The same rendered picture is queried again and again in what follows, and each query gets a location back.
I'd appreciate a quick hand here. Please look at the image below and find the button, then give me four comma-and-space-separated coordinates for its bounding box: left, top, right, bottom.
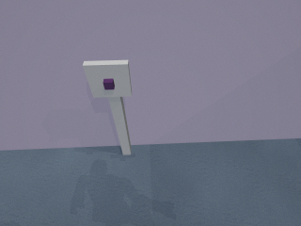
103, 78, 115, 90

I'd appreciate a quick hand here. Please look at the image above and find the panel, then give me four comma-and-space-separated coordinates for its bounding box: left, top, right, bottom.
83, 59, 132, 155

